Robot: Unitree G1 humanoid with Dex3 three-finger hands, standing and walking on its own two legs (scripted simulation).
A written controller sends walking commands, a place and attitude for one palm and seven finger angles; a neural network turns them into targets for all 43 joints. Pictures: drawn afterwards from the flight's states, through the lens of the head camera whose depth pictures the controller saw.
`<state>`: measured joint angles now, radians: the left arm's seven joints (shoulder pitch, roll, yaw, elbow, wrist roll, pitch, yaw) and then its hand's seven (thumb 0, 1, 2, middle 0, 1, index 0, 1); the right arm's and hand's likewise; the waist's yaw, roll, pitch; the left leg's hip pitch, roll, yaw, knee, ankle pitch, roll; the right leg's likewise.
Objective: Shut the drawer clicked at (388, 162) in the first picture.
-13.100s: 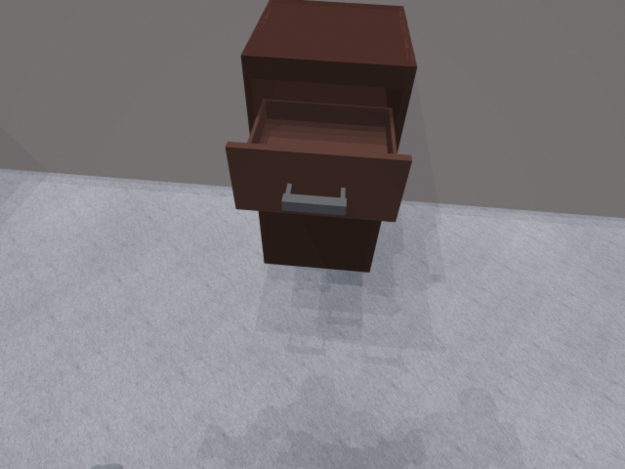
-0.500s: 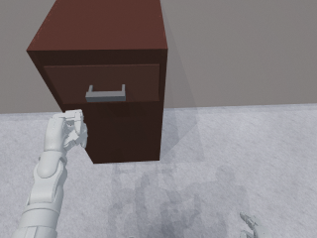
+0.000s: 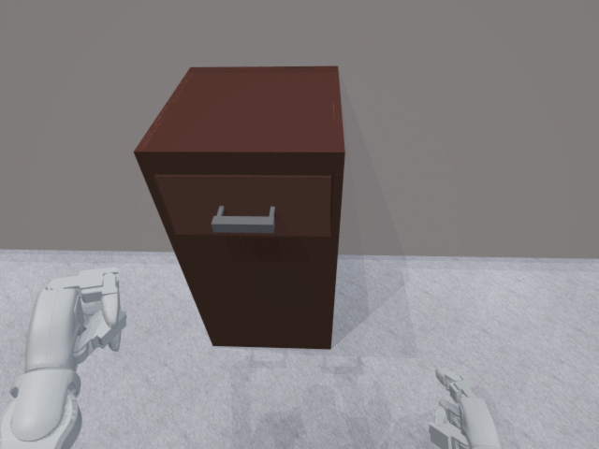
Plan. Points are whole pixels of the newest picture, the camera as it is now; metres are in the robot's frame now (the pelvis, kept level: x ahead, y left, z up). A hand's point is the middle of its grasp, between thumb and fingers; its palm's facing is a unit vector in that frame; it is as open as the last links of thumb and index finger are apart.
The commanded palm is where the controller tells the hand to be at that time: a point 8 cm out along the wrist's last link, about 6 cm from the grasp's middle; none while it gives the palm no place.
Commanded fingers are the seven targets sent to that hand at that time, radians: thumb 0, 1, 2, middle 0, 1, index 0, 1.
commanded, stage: draw the hand back to the body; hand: left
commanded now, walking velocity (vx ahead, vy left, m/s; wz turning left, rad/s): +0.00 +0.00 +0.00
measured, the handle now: (245, 217) +0.60 +0.20 -0.08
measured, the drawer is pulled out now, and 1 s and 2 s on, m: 0.00 0.00 0.00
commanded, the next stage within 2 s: step back with the hand held close in 0.32 s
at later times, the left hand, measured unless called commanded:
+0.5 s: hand (86, 339) +0.17 +0.23 +0.16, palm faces +0.40 -0.83 -0.39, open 3.2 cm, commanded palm +0.12 +0.27 +0.17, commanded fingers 0.00 0.90 0.90 -1.40 -1.60 -1.40 -1.60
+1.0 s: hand (43, 374) +0.14 +0.25 +0.16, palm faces +0.32 -0.80 -0.50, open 3.2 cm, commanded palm +0.08 +0.29 +0.17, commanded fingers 0.00 0.90 0.90 -1.40 -1.60 -1.40 -1.60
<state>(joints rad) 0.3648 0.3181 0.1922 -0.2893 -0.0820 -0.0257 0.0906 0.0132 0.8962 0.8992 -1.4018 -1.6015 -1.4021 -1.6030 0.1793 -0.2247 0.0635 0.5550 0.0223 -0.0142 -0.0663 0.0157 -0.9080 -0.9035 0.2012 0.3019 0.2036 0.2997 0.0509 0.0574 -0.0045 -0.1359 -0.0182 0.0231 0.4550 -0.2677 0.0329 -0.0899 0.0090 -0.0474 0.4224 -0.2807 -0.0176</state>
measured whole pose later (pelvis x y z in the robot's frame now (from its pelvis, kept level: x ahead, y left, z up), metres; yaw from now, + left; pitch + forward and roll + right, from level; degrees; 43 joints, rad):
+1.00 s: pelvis -0.05 +0.01 +0.00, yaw +0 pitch +1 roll -1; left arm 0.63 0.41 0.37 -0.57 -0.05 -0.20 0.12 0.01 0.89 0.90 -1.40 -1.60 -1.41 -1.60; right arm 0.18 -0.21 -0.01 0.54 0.01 0.00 -0.07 0.02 -0.91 -0.90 0.20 0.30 0.20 0.30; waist 0.00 0.02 0.03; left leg -0.32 -0.03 0.03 0.50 -0.19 0.06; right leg -0.28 -0.01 -0.04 0.49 -0.22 0.00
